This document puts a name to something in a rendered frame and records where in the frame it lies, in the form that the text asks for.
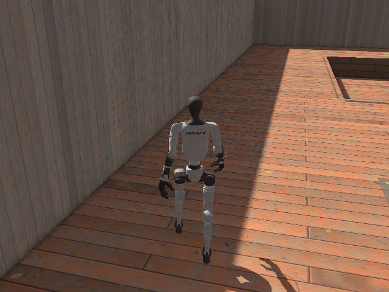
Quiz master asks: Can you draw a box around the left robot forearm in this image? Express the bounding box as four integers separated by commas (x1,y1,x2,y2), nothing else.
160,148,174,181

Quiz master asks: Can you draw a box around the robot left thigh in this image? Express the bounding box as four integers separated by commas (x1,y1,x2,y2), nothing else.
174,169,187,201

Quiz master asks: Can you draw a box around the robot right hand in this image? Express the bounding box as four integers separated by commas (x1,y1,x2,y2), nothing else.
210,161,224,172

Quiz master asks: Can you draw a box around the left robot upper arm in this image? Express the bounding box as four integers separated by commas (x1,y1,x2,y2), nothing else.
168,122,182,158

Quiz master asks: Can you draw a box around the robot left hand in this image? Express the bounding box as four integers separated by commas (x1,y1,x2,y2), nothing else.
159,180,173,199

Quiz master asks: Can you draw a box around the left robot foot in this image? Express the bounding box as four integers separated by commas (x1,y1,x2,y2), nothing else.
174,220,183,234

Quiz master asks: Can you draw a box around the right robot forearm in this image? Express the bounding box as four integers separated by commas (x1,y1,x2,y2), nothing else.
216,145,224,164

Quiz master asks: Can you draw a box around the right robot upper arm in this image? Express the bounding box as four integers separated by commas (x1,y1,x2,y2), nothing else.
207,122,222,154

